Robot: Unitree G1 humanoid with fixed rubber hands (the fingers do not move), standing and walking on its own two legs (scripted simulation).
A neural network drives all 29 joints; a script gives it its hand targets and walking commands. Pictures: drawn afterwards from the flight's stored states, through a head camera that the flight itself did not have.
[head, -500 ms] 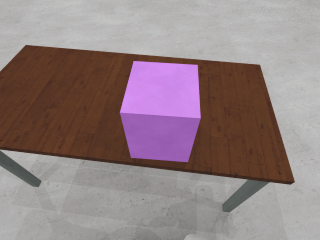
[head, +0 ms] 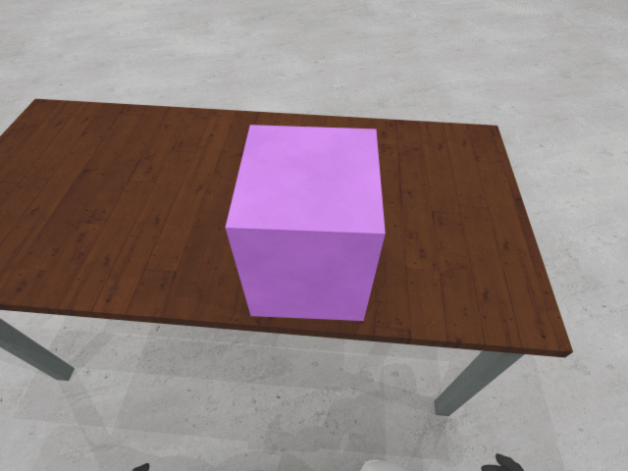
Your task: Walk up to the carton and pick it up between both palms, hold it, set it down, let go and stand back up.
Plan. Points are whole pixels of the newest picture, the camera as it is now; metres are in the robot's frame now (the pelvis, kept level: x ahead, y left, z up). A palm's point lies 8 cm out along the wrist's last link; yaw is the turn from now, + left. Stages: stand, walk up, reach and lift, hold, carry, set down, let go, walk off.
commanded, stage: walk up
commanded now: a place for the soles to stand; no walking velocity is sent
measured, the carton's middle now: (309, 228) +0.48 +0.02 -0.03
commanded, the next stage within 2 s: reach and lift in 0.04 s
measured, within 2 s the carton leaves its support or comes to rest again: neither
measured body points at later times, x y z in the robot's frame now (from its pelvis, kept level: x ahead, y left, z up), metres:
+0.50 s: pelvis +0.03 -0.02 +0.01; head +0.07 +0.00 +0.46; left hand +0.21 +0.22 -0.10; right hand +0.18 -0.24 -0.09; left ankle +0.03 +0.13 -0.73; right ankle +0.05 -0.12 -0.73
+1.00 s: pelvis +0.06 +0.01 +0.02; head +0.05 +0.03 +0.47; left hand +0.21 +0.23 -0.07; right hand +0.22 -0.21 -0.06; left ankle +0.03 +0.14 -0.73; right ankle +0.05 -0.12 -0.73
